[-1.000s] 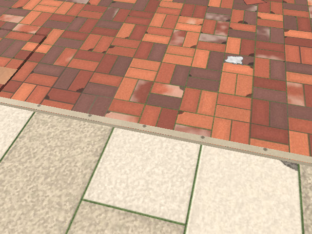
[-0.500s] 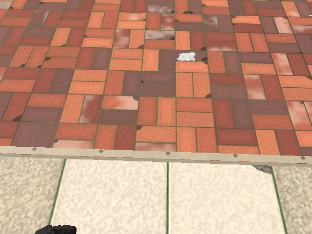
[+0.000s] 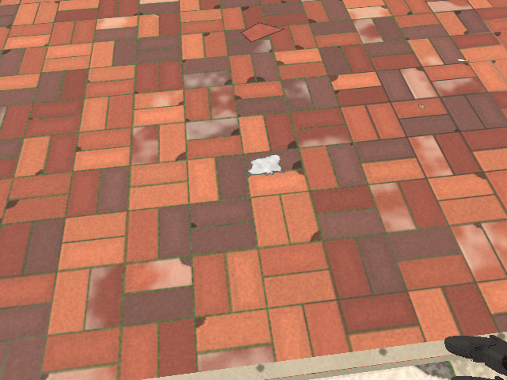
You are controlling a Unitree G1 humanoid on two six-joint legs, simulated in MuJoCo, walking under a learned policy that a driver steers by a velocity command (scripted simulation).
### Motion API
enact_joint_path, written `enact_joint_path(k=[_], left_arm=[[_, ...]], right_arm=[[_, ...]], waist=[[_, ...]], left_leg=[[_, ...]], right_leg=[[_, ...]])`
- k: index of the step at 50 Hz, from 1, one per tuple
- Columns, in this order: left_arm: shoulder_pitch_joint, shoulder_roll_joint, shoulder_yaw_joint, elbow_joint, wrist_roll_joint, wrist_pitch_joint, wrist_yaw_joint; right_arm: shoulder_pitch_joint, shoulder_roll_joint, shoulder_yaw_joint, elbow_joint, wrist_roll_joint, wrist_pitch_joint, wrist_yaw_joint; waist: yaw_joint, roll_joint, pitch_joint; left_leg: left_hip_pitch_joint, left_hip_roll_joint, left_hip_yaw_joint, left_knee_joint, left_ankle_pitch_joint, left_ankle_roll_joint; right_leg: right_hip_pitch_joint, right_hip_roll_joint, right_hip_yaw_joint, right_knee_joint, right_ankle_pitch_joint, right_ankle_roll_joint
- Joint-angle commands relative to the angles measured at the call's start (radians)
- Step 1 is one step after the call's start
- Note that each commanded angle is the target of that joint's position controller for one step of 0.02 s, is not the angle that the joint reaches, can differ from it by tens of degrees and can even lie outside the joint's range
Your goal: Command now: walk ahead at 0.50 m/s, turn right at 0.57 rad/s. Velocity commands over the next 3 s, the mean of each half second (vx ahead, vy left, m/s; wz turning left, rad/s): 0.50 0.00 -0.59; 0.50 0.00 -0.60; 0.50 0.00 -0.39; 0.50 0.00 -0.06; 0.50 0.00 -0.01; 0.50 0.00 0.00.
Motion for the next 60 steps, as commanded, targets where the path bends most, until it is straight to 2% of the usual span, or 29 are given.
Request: enact_joint_path(k=[1,2,3,4,5,9,15,21,23,25,26,27,28,29,30,31,33,36,40,44,47,49,50,51,52,53,55,58,60], left_arm=[[-0.021,0.016,-0.006,-0.089,0.028,-0.016,-0.003],[0.094,0.008,-0.015,-0.123,-0.012,-0.027,-0.004],[0.061,0.12,0.007,-0.092,-0.024,-0.023,0.002],[-0.05,0.158,0.02,-0.108,-0.014,-0.016,0.001],[-0.095,0.14,0.019,-0.119,-0.002,-0.011,0.002],[-0.116,0.071,0.016,-0.139,-0.007,0.006,-0.014],[-0.229,0.033,0.001,-0.164,0.002,0.005,-0.033],[-0.379,0.032,-0.004,-0.215,-0.003,-0.005,-0.068],[-0.349,0.064,0.013,-0.221,0.004,0.0,-0.07],[-0.125,0.135,0.057,-0.171,0.003,0.009,-0.061],[0.055,0.201,0.09,-0.127,-0.001,0.019,-0.042],[0.03,0.329,0.105,-0.132,-0.011,0.012,-0.032],[0.071,0.26,0.082,-0.167,-0.005,-0.004,-0.036],[0.038,0.2,0.063,-0.148,0.004,-0.019,-0.04],[-0.017,0.176,0.055,-0.146,0.002,-0.027,-0.039],[-0.088,0.144,0.043,-0.156,0.004,-0.029,-0.037],[-0.153,0.121,0.033,-0.173,0.022,-0.03,-0.03],[-0.13,0.137,0.037,-0.145,0.015,-0.036,-0.013],[-0.076,0.154,0.042,-0.11,0.005,-0.025,0.007],[-0.005,0.158,0.044,-0.075,-0.005,-0.015,0.012],[0.002,0.15,0.044,-0.064,-0.004,-0.005,0.016],[-0.02,0.123,0.036,-0.07,0.0,-0.001,0.014],[-0.027,0.068,0.016,-0.086,0.009,-0.004,0.009],[0.091,0.008,-0.004,-0.107,-0.01,-0.011,0.01],[0.11,0.071,-0.001,-0.11,-0.017,-0.016,0.012],[0.027,0.148,0.021,-0.104,-0.02,-0.012,0.011],[-0.089,0.142,0.026,-0.133,0.002,-0.005,0.009],[-0.082,0.076,0.019,-0.134,-0.005,0.009,-0.001],[-0.111,0.042,0.008,-0.146,0.003,0.011,-0.002]], right_arm=[[0.292,-0.225,-0.088,-0.03,-0.016,-0.02,-0.019],[0.346,-0.286,-0.104,0.016,-0.024,-0.004,-0.007],[0.306,-0.177,-0.083,-0.01,-0.009,0.0,-0.004],[0.272,-0.128,-0.068,-0.012,-0.006,0.008,-0.011],[0.231,-0.115,-0.06,-0.014,-0.016,0.012,-0.012],[0.184,-0.082,-0.052,0.024,-0.014,0.007,-0.015],[0.183,-0.142,-0.073,0.081,-0.011,0.014,-0.02],[0.238,-0.194,-0.089,0.136,0.016,0.038,-0.024],[0.232,-0.224,-0.099,0.14,0.026,0.05,-0.028],[0.216,-0.234,-0.1,0.137,0.035,0.064,-0.034],[0.228,-0.197,-0.084,0.122,0.019,0.06,-0.039],[0.334,-0.042,-0.033,0.061,-0.03,0.039,-0.024],[0.243,-0.109,-0.035,0.046,0.001,0.001,-0.011],[0.133,-0.168,-0.051,0.016,0.041,-0.016,-0.005],[0.113,-0.156,-0.044,0.011,0.033,-0.026,-0.01],[0.115,-0.155,-0.047,0.024,0.004,-0.026,-0.017],[0.149,-0.163,-0.055,0.034,-0.015,-0.006,-0.017],[0.125,-0.117,-0.043,0.031,-0.025,0.018,-0.017],[-0.035,-0.067,-0.021,-0.005,-0.021,0.017,-0.008],[-0.135,-0.086,-0.026,-0.032,0.0,0.004,0.01],[-0.112,-0.119,-0.044,-0.031,0.004,-0.006,0.016],[0.019,-0.144,-0.066,-0.001,0.0,-0.014,0.008],[0.15,-0.185,-0.08,0.01,-0.018,-0.019,0.0],[0.28,-0.271,-0.104,0.036,-0.037,-0.008,-0.005],[0.301,-0.214,-0.094,0.048,-0.008,0.001,0.005],[0.252,-0.142,-0.074,0.037,-0.001,0.008,0.001],[0.167,-0.097,-0.057,0.039,-0.013,0.023,-0.005],[0.141,-0.072,-0.05,0.063,-0.015,0.013,-0.006],[0.16,-0.097,-0.058,0.091,-0.01,0.004,-0.002]], waist=[[-0.184,0.019,-0.27],[-0.117,0.374,-0.331],[-0.151,0.197,-0.229],[-0.177,0.103,-0.117],[-0.16,0.035,-0.063],[-0.11,0.089,0.013],[-0.127,0.039,0.034],[-0.164,0.035,0.08],[-0.126,0.061,0.042],[0.01,0.058,-0.085],[0.09,-0.002,-0.173],[-0.044,-0.305,-0.259],[0.033,-0.21,-0.423],[0.049,-0.144,-0.267],[0.006,-0.081,-0.162],[-0.04,-0.044,-0.1],[-0.099,-0.076,-0.066],[-0.105,-0.062,-0.032],[-0.047,-0.09,0.003],[-0.008,-0.107,0.012],[-0.031,-0.142,0.006],[-0.104,-0.155,-0.043],[-0.167,-0.102,-0.165],[-0.154,0.157,-0.334],[-0.153,0.264,-0.337],[-0.173,0.143,-0.188],[-0.148,0.049,-0.025],[-0.105,0.092,0.018],[-0.102,0.067,0.028]], left_leg=[[0.597,0.259,-0.234,-0.006,-0.087,0.129],[0.806,0.441,-0.729,-0.127,-0.376,0.281],[0.742,0.416,-0.711,-0.167,-0.556,0.251],[0.637,0.369,-0.527,-0.167,-0.49,0.209],[0.531,0.324,-0.403,-0.178,-0.339,0.191],[0.366,0.245,-0.141,-0.262,-0.094,0.191],[0.405,0.245,0.067,-0.298,0.089,0.193],[0.501,0.27,0.193,-0.265,0.195,0.15],[0.545,0.274,0.233,-0.154,0.504,0.131],[0.489,0.24,0.285,0.155,0.716,0.095],[0.266,0.204,0.288,0.437,0.495,0.054],[-0.198,0.016,0.226,0.816,-0.5,-0.01],[-0.308,-0.023,-0.015,0.942,-0.568,-0.002],[-0.387,0.022,-0.025,0.928,-0.462,0.016],[-0.361,0.063,-0.017,0.841,-0.371,0.026],[-0.294,0.093,-0.016,0.758,-0.322,0.018],[-0.175,0.116,-0.02,0.678,-0.271,0.002],[-0.15,0.102,0.013,0.551,-0.206,-0.04],[-0.095,0.047,0.026,0.245,0.069,-0.057],[-0.027,0.001,0.007,0.082,0.13,-0.042],[0.011,-0.006,-0.014,0.029,0.015,-0.006],[0.199,-0.007,0.013,-0.029,-0.013,0.041],[0.437,0.112,-0.084,0.002,-0.028,0.102],[0.82,0.349,-0.481,-0.041,-0.217,0.261],[0.847,0.431,-0.739,-0.138,-0.459,0.293],[0.725,0.392,-0.616,-0.166,-0.528,0.249],[0.487,0.306,-0.36,-0.198,-0.312,0.203],[0.338,0.241,-0.172,-0.271,-0.149,0.196],[0.325,0.248,-0.116,-0.303,-0.066,0.223]], right_leg=[[-0.252,-0.094,0.036,0.399,0.102,-0.034],[-0.601,-0.016,-0.063,0.681,-0.184,0.014],[-0.697,-0.097,-0.039,0.79,-0.108,0.032],[-0.715,-0.124,-0.069,0.809,-0.011,0.04],[-0.68,-0.155,-0.089,0.789,0.056,0.047],[-0.605,-0.214,-0.125,0.671,0.136,0.06],[-0.623,-0.226,-0.161,0.388,0.36,0.076],[-0.545,-0.19,-0.255,0.146,0.388,0.016],[-0.451,-0.136,-0.307,0.12,0.286,-0.027],[-0.137,-0.052,-0.348,0.051,0.294,-0.091],[0.173,-0.093,-0.234,0.04,0.324,-0.137],[0.516,-0.374,0.33,-0.016,0.203,-0.321],[0.569,-0.452,0.627,-0.19,0.004,-0.378],[0.471,-0.427,0.492,-0.228,0.052,-0.319],[0.318,-0.386,0.375,-0.23,0.14,-0.287],[0.175,-0.347,0.28,-0.231,0.259,-0.26],[0.011,-0.302,0.194,-0.269,0.407,-0.253],[-0.103,-0.269,0.102,-0.289,0.533,-0.255],[-0.163,-0.197,0.027,-0.272,0.453,-0.191],[-0.121,-0.219,0.102,-0.221,0.347,-0.165],[-0.031,-0.251,0.193,-0.133,0.342,-0.143],[-0.042,-0.21,0.187,-0.016,0.422,-0.106],[-0.129,-0.158,0.129,0.206,0.378,-0.07],[-0.464,-0.016,-0.024,0.558,0.066,0.013],[-0.638,-0.057,-0.04,0.737,-0.154,0.033],[-0.694,-0.108,-0.036,0.804,-0.072,0.043],[-0.662,-0.169,-0.089,0.757,0.05,0.052],[-0.565,-0.216,-0.117,0.661,0.107,0.05],[-0.574,-0.217,-0.12,0.573,0.138,0.056]])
